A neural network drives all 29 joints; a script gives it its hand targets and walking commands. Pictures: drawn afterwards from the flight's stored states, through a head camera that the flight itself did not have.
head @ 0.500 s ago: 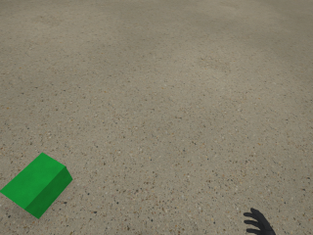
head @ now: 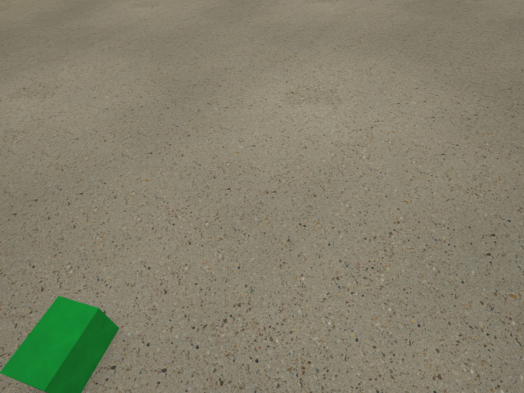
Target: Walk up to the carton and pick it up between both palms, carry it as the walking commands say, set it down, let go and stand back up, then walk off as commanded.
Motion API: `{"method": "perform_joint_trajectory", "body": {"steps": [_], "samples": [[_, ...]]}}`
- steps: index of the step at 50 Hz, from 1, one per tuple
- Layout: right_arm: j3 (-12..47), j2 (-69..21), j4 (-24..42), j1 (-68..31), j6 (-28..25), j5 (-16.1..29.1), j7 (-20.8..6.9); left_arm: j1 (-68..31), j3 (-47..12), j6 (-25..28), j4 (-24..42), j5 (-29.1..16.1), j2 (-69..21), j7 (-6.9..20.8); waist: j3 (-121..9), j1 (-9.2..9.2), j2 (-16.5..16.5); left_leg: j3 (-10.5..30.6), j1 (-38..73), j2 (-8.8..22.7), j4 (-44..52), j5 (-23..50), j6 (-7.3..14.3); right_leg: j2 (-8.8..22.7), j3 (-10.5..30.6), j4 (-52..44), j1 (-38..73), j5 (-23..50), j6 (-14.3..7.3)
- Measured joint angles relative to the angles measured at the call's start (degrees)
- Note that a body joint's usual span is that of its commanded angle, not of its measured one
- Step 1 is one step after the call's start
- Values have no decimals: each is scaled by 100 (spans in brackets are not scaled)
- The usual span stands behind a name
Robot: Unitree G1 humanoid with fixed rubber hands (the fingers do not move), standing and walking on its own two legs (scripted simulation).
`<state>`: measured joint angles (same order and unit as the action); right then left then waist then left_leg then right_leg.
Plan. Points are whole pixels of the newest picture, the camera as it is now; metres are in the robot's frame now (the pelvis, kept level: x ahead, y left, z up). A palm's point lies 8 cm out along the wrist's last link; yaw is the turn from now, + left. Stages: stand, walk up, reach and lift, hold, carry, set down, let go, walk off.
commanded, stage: walk off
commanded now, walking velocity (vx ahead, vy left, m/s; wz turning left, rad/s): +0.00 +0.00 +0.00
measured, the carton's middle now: (66, 347) +0.45 +0.77 -0.68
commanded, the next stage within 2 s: stand in 1.10 s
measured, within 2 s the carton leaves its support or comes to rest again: neither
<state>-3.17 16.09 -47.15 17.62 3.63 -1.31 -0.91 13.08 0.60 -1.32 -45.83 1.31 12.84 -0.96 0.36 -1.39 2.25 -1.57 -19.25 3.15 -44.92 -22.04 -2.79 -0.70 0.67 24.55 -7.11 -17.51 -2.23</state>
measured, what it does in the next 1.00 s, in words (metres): walks backwards, turning left: left foot, then right foot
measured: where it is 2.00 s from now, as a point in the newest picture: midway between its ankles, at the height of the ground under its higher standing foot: outside the picture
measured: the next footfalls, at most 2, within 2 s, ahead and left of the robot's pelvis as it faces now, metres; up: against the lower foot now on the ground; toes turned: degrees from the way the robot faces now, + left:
left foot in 0.10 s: +0.01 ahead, +0.13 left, +0.00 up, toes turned +4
right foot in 0.50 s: -0.02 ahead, -0.16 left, +0.00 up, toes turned +16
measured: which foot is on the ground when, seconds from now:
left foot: up 0.00-0.08, down 0.10-0.50, up 0.52-0.82, down 0.84-1.00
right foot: down 0.00-0.22, up 0.24-0.48, down 0.50-0.84, up 0.86-1.00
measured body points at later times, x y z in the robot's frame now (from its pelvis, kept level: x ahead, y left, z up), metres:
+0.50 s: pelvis -0.09 -0.04 -0.02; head -0.04 -0.05 +0.43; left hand -0.03 +0.27 -0.12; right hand +0.06 -0.30 -0.15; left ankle -0.03 +0.13 -0.74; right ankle -0.06 -0.17 -0.75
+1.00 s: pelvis -0.29 -0.10 +0.00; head -0.28 -0.04 +0.44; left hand -0.36 +0.20 -0.14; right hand -0.04 -0.28 -0.10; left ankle -0.34 -0.02 -0.74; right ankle -0.17 -0.24 -0.63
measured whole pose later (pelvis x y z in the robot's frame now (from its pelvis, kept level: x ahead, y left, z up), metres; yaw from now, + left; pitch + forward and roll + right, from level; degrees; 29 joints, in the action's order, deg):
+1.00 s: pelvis -0.29 -0.10 +0.00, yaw +42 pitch +1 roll -6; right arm -4.6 17.0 -41.5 15.5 6.2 -1.4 -1.0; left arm 6.7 4.6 -6.0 -41.9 0.9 18.1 -0.5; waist 6.2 -1.6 -0.1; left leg 8.2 -18.0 1.4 -33.3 -15.5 0.5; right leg 1.1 -0.7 70.0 -33.2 -22.7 2.6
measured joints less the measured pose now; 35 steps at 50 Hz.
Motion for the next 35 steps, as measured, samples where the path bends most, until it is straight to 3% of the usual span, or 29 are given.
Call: {"method": "perform_joint_trajectory", "body": {"steps": [3, 6, 8, 11, 13, 16, 18, 23, 25, 26, 29, 32, 35], "samples": [[59, -78, -34, -133, 0, 21, 95, -50, -23, 38, -68, -2, -40, -17, 64, 91, -38, -28, 388, -66, 674, -65, 2, -63, -30, 184, -79, -80, 0], [117, -165, -49, -276, -98, 32, 213, 11, -1, 49, -215, -24, -12, -35, 103, 140, -97, -69, 847, -121, 1689, 652, 150, -126, -73, 404, -163, -189, 40], [164, -288, -95, -328, -163, 13, 248, 91, 37, 64, -353, -50, 71, -38, 95, 184, -326, -136, 950, -220, 1831, 641, 235, -30, 11, 362, -121, -59, 81], [161, -287, -78, -365, -202, 53, 201, 109, 81, 22, -455, -29, 104, -75, 91, 172, -354, -35, 846, -228, 1790, 634, 266, -20, -77, 281, -129, -14, 167], [121, -224, 12, -434, -206, 62, 175, 27, 127, -41, -460, -42, 169, -112, 213, 82, -288, 117, 684, -240, 1710, 703, 282, -30, -147, 761, -400, -148, 282], [51, -86, 85, -449, -201, 59, 161, -167, 200, -141, -350, -76, 279, -155, 402, -30, -87, 429, 455, -215, 1795, 977, 252, -114, -132, 1965, -1007, -1090, 423], [1, 11, 100, -434, -127, 49, 160, -266, 233, -160, -246, -116, 343, -141, 478, -58, 16, 603, 319, -214, 1893, 1185, 221, -90, -47, 2316, -1271, -1177, 465], [-120, 189, 135, -512, 122, -14, 100, -479, 281, -223, 19, -140, 421, -114, 584, -71, 116, 1073, -171, -313, 1758, 1507, -5, -57, 275, 1612, -1180, -755, 517], [-161, 235, 204, -620, 191, 21, 59, -425, 263, -217, 112, -146, 456, -109, 527, -12, 75, 1219, -464, -407, 1490, 1491, -117, -2, 290, 746, -867, -132, 443], [-196, 293, 233, -735, 208, 38, 55, -398, 255, -219, 108, -128, 411, -132, 566, 15, 154, 1276, -636, -410, 1109, 1074, -118, -36, 201, 690, -893, 234, 372], [-296, 357, 322, -834, 242, 21, 53, -379, 171, -334, 166, 12, 251, -174, 579, 4, 110, 848, -1254, -715, -1346, -501, -156, 214, -95, 795, -923, 299, 270], [-323, 371, 384, -767, 276, 53, -27, -492, 137, -377, 316, 64, 139, -190, 440, 35, -13, 448, -1306, -686, -2938, -479, -211, 466, -338, 507, -930, 535, 280], [-307, 353, 428, -694, 282, 103, -97, -798, 120, -339, 480, 74, 124, -184, 418, -20, -161, 227, -755, -441, -2714, -301, -307, 666, -615, 466, -1080, 745, 295]]}}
